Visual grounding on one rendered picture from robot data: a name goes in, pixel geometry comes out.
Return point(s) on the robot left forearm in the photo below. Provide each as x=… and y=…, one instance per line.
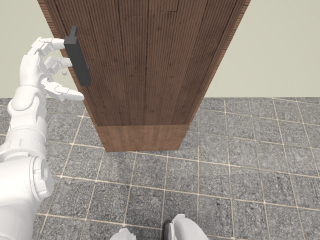
x=27, y=133

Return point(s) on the left robot hand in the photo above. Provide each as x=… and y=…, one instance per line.
x=33, y=70

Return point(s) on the cupboard door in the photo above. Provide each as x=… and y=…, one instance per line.
x=150, y=60

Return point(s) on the left robot shin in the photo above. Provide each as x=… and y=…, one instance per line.
x=123, y=230

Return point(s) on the left robot upper arm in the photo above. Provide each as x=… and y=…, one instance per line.
x=24, y=184

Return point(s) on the robot shin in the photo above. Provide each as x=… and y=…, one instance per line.
x=123, y=230
x=178, y=216

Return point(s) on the handle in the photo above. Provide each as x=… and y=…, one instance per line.
x=74, y=51

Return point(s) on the right robot shin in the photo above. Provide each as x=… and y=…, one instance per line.
x=178, y=216

